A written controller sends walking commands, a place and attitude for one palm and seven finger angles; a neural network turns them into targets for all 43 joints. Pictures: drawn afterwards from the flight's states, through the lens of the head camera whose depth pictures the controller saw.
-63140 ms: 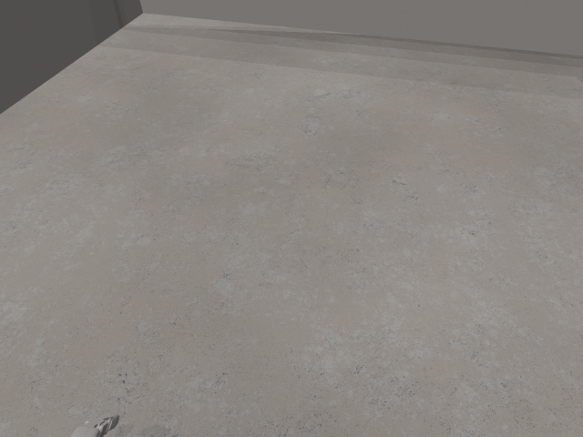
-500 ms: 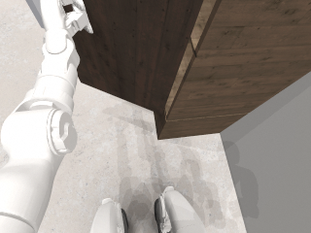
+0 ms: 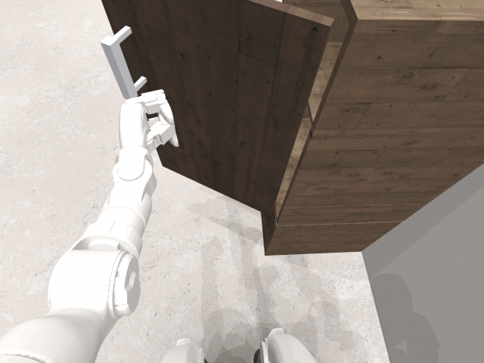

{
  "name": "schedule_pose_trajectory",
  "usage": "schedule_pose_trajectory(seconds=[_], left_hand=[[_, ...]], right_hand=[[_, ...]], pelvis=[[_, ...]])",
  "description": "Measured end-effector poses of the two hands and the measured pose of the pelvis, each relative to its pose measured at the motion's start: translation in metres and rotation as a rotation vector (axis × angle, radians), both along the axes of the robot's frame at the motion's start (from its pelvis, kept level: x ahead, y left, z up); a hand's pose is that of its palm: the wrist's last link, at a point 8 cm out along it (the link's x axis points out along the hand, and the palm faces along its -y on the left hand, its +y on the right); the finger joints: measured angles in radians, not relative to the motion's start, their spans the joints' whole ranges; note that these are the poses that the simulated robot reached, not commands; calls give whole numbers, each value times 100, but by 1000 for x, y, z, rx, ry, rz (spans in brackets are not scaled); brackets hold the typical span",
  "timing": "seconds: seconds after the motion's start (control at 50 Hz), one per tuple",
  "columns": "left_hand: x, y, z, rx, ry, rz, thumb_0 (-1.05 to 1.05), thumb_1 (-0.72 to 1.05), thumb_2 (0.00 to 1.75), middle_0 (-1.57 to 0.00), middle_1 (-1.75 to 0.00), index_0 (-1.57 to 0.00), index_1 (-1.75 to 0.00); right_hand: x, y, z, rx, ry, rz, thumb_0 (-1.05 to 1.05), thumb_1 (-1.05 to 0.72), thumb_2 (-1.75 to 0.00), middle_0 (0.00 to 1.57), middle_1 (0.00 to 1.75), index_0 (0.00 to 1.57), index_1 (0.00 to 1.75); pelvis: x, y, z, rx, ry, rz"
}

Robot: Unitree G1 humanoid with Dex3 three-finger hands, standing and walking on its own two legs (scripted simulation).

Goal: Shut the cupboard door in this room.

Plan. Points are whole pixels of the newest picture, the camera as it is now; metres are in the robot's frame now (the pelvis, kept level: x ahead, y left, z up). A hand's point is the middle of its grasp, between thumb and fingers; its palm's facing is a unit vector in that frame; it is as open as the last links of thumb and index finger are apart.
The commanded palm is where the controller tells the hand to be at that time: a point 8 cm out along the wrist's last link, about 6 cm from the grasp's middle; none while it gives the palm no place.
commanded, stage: pull the fist back off the door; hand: left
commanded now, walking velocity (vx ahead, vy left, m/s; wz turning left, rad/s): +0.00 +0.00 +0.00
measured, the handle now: (127, 65) +0.64 +0.17 +0.07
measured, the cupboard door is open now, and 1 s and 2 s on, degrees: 61 61 61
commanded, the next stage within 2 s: draw the hand back to the body in 0.18 s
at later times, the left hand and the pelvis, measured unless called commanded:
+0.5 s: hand (147, 136) +0.44 +0.11 +0.11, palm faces +0.05 -1.00 -0.05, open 3.1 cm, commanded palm +0.40 +0.15 +0.11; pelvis +0.00 +0.00 +0.01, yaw -1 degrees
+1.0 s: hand (50, 221) +0.30 +0.19 +0.15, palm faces +0.13 -0.97 -0.19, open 3.1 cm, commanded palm +0.26 +0.23 +0.17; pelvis +0.00 +0.01 +0.05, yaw +0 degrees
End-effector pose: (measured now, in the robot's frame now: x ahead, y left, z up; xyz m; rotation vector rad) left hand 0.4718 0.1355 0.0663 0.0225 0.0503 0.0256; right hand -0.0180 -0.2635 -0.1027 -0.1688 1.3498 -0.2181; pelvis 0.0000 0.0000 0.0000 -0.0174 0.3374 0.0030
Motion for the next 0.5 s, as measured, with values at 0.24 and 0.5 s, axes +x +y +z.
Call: schedule_pose_trajectory(seconds=[0.24,0.5], left_hand=[[-24,-22,18,32,-99,-47,2,90,90,-130,-150,-131,-150],[-55,27,42,36,-172,15,2,90,90,-130,-150,-130,-150]], right_hand=[[63,6,-11,5,-172,51,0,-91,-90,20,30,19,30],[42,22,-5,67,-165,-5,1,-91,-90,20,30,20,30]], pelvis=[[-5,4,-2,6,-40,9],[-1,3,11,18,-83,-30]])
